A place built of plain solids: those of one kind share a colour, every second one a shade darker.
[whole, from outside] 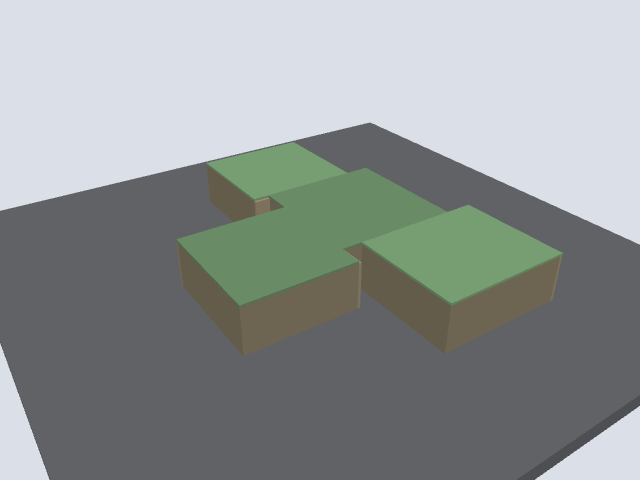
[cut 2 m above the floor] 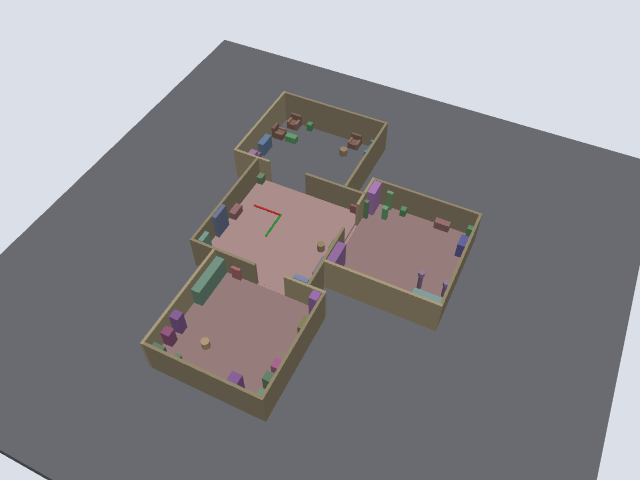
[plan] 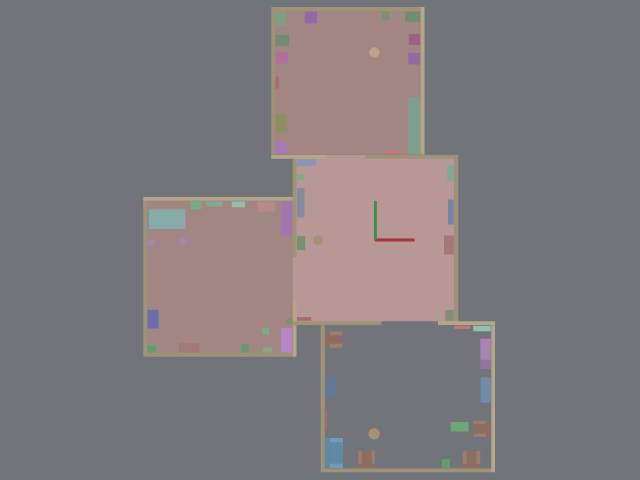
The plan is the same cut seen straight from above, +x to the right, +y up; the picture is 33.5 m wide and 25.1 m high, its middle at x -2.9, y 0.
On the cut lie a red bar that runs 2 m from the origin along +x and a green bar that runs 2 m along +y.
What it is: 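One storey of an old house, long lived in; a hub and three side rooms behind broad openings; a side room's floor lies below the hub's by a bare drop, by one riser or not at all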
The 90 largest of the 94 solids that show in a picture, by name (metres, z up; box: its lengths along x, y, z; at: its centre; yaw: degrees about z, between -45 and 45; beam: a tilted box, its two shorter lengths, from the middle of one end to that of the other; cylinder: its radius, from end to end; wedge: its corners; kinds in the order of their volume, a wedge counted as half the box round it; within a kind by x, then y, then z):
{
 "floor_1": {"box": [7.62, 7.96, 0.61], "at": [-8.14, -1.93, 0.26]},
 "floor_2": {"box": [0.2, 2.29, 0.61], "at": [-4.23, -2.06, 0.26]},
 "floor_3": {"box": [2.07, 0.2, 0.79], "at": [-1.57, 4.35, 0.35]},
 "floor_4": {"box": [7.62, 7.53, 0.79], "at": [-1.44, 8.22, 0.35]},
 "floor_5": {"box": [8.26, 8.5, 0.79], "at": [0.0, 0.0, 0.35]},
 "wall_1": {"box": [0.2, 7.96, 3.3], "at": [-12.04, -1.93, 1.6]},
 "wall_2": {"box": [7.82, 0.2, 3.3], "at": [-8.24, -6.01, 1.6]},
 "wall_3": {"box": [7.82, 0.2, 3.3], "at": [-8.24, 2.15, 1.6]},
 "wall_4": {"box": [0.2, 7.73, 3.3], "at": [-5.35, 8.32, 1.6]},
 "wall_5": {"box": [1.13, 0.2, 3.3], "at": [-4.89, 4.35, 1.6]},
 "wall_6": {"box": [0.2, 1.66, 3.3], "at": [-4.23, -5.28, 1.6]},
 "wall_7": {"box": [0.2, 1.04, 3.3], "at": [-4.23, -3.73, 1.6]},
 "wall_8": {"box": [0.2, 5.17, 3.3], "at": [-4.23, 1.67, 1.6]},
 "wall_9": {"box": [1.72, 0.2, 3.3], "at": [-3.47, 4.35, 1.6]},
 "wall_10": {"box": [0.2, 7.7, 3.3], "at": [-2.76, -8.3, 1.6]},
 "wall_11": {"box": [4.64, 0.2, 3.3], "at": [-2.01, -4.35, 1.6]},
 "wall_12": {"box": [7.62, 0.2, 3.3], "at": [-1.44, 12.08, 1.6]},
 "wall_13": {"box": [8.71, 0.2, 3.3], "at": [1.7, -12.05, 1.6]},
 "wall_14": {"box": [4.86, 0.2, 3.3], "at": [1.9, 4.35, 1.6]},
 "wall_15": {"box": [0.2, 7.73, 3.3], "at": [2.47, 8.32, 1.6]},
 "wall_16": {"box": [1.06, 0.2, 3.3], "at": [3.8, -4.35, 1.6]},
 "wall_17": {"box": [0.2, 8.5, 3.3], "at": [4.23, 0.0, 1.6]},
 "wall_18": {"box": [1.93, 0.2, 3.3], "at": [5.29, -4.35, 1.6]},
 "wall_19": {"box": [0.2, 7.7, 3.3], "at": [6.15, -8.3, 1.6]},
 "roof_1": {"box": [7.82, 8.36, 0.16], "at": [-8.24, -1.93, 3.33]},
 "roof_2": {"box": [8.02, 7.73, 0.16], "at": [-1.44, 8.32, 3.33]},
 "roof_3": {"box": [8.66, 8.9, 0.16], "at": [0.0, 0.0, 3.33]},
 "roof_4": {"box": [9.11, 7.7, 0.16], "at": [1.7, -8.3, 3.33]},
 "wardrobe_1": {"box": [0.59, 1.79, 2.06], "at": [-4.65, 1.13, 1.59]},
 "wardrobe_2": {"box": [0.57, 1.29, 2.39], "at": [-4.64, -5.24, 1.76]},
 "kitchen_run_1": {"box": [0.61, 2.98, 1.44], "at": [2.03, 5.97, 1.46]},
 "fridge_1": {"box": [0.56, 0.67, 2.1], "at": [-4.95, 4.82, 1.79]},
 "fridge_2": {"box": [0.65, 0.63, 1.91], "at": [-3.38, 11.64, 1.7]},
 "fridge_3": {"box": [0.62, 0.6, 1.59], "at": [2.03, 9.48, 1.54]},
 "armchair_1": {"box": [0.25, 0.85, 1.02], "at": [-2.5, -5.21, 0.46]},
 "armchair_2": {"box": [0.66, 0.65, 0.52], "at": [-2.05, -5.31, 0.21]},
 "armchair_3": {"box": [0.66, 0.2, 0.71], "at": [-2.05, -4.88, 0.3]},
 "armchair_4": {"box": [0.17, 0.67, 0.65], "at": [-0.8, -11.36, 0.28]},
 "armchair_5": {"box": [0.85, 0.23, 0.98], "at": [-0.46, -11.81, 0.44]},
 "armchair_6": {"box": [0.68, 0.67, 0.53], "at": [-0.37, -11.36, 0.21]},
 "armchair_7": {"box": [0.21, 0.66, 0.73], "at": [4.66, -11.37, 0.32]},
 "armchair_8": {"box": [0.93, 0.22, 1.06], "at": [5.02, -11.81, 0.48]},
 "armchair_9": {"box": [0.72, 0.66, 0.55], "at": [5.13, -11.37, 0.22]},
 "armchair_10": {"box": [0.68, 0.67, 0.52], "at": [5.45, -9.79, 0.21]},
 "armchair_11": {"box": [0.24, 0.83, 1.04], "at": [5.91, -9.87, 0.47]},
 "coat_rack_1": {"box": [0.98, 0.35, 2.05], "at": [-3.61, 4.05, 1.77]},
 "coat_rack_2": {"box": [0.31, 1.32, 2.16], "at": [3.94, 1.46, 1.82]},
 "tv_unit_1": {"box": [0.53, 1.08, 1.18], "at": [-2.37, -7.71, 0.54]},
 "tv_unit_2": {"box": [0.53, 1.31, 1.2], "at": [5.76, -7.85, 0.55]},
 "bed_1": {"box": [1.91, 1.04, 0.75], "at": [-10.89, 1.09, 0.93]},
 "bookcase_1": {"box": [0.85, 0.27, 0.75], "at": [-8.41, 1.88, 0.94]},
 "bookcase_2": {"box": [0.7, 0.31, 1.53], "at": [-7.17, 1.86, 1.32]},
 "bookcase_3": {"box": [0.35, 0.87, 1.55], "at": [3.92, 3.5, 1.52]},
 "bookcase_4": {"box": [0.92, 0.29, 1.83], "at": [5.57, -4.62, 0.87]},
 "washing_machine_1": {"box": [0.56, 0.75, 1.02], "at": [-4.95, 11.58, 1.25]},
 "washing_machine_2": {"box": [0.7, 0.6, 1.19], "at": [-4.88, 10.43, 1.34]},
 "washing_machine_3": {"box": [0.79, 0.56, 1.13], "at": [1.95, 11.67, 1.31]},
 "stove_1": {"box": [0.55, 1.59, 0.83], "at": [5.75, -5.95, 0.36]},
 "stove_2": {"box": [0.55, 1.11, 0.55], "at": [5.75, -5.71, 1.05]},
 "sofa_1": {"box": [0.22, 1.57, 0.85], "at": [-2.52, -11.14, 0.38]},
 "sofa_2": {"box": [0.71, 1.35, 0.52], "at": [-2.05, -11.25, 0.21]},
 "sofa_3": {"box": [0.71, 0.22, 0.84], "at": [-2.05, -10.46, 0.37]},
 "trunk_1": {"box": [1.07, 0.49, 0.63], "at": [-9.73, -5.64, 0.88]},
 "trunk_2": {"box": [0.93, 0.54, 0.53], "at": [-5.7, 1.75, 0.83]},
 "trunk_3": {"box": [0.51, 1.0, 0.62], "at": [3.84, -0.26, 1.05]},
 "tall_odds_1": {"box": [0.46, 0.26, 1.66], "at": [-5.66, -5.75, 1.39]},
 "tall_odds_2": {"box": [0.3, 0.28, 1.66], "at": [-4.51, -4.24, 1.39]},
 "tall_odds_3": {"box": [0.4, 0.32, 0.67], "at": [-3.9, 3.28, 1.08]},
 "tall_odds_4": {"box": [0.43, 0.75, 0.85], "at": [-3.88, -0.17, 1.17]},
 "tall_odds_5": {"box": [0.35, 0.47, 1.23], "at": [0.53, 11.72, 1.36]},
 "cooker_1": {"box": [0.64, 0.6, 1.21], "at": [-4.91, 9.53, 1.35]},
 "cooker_2": {"box": [0.6, 0.58, 1.23], "at": [2.04, 10.49, 1.36]},
 "side_table_1": {"box": [0.43, 0.4, 0.97], "at": [-11.7, -5.68, 1.04]},
 "side_table_2": {"box": [0.56, 0.41, 0.84], "at": [-9.38, 1.81, 0.98]},
 "side_table_3": {"box": [0.4, 0.45, 0.62], "at": [-6.82, -5.66, 0.87]},
 "side_table_4": {"box": [0.36, 0.36, 1.08], "at": [-5.75, -4.77, 1.1]},
 "side_table_5": {"box": [0.42, 0.46, 0.69], "at": [3.69, -11.7, 0.3]},
 "chest_drawers_1": {"box": [0.57, 0.99, 1.2], "at": [-11.63, -4.14, 1.16]},
 "hall_bench_1": {"box": [0.39, 1.55, 1.07], "at": [-3.9, 1.95, 1.28]},
 "pet_corner_1": {"box": [0.61, 0.96, 0.74], "at": [-4.92, 6.12, 1.11]},
 "radiator_1": {"box": [0.75, 0.2, 0.71], "at": [-3.73, -4.12, 1.1]},
 "radiator_2": {"box": [0.11, 1.08, 0.6], "at": [-2.57, -9.39, 0.25]},
 "radiator_3": {"box": [0.65, 0.2, 1.06], "at": [0.89, 4.58, 1.27]},
 "radiator_4": {"box": [0.83, 0.18, 0.82], "at": [4.54, -4.57, 0.36]},
 "stool_pouffe_round_1": {"cylinder": 0.26, "from": [-3.01, -0.01, 0.74], "to": [-3.01, -0.01, 1.35]},
 "stool_pouffe_round_2": {"cylinder": 0.29, "from": [-0.07, -10.14, 0.0], "to": [-0.07, -10.14, 0.58]},
 "stool_pouffe_round_3": {"cylinder": 0.27, "from": [-0.06, 9.81, 0.74], "to": [-0.06, 9.81, 1.32]},
 "coffee_table_1": {"box": [0.92, 0.51, 0.6], "at": [4.4, -9.77, 0.25]},
 "crate_stack_1": {"box": [0.45, 0.56, 0.65], "at": [3.87, -3.94, 1.07]},
 "floor_lamp_round_1": {"cylinder": 0.15, "from": [-10.09, -0.08, 0.56], "to": [-10.09, -0.08, 1.86]}
}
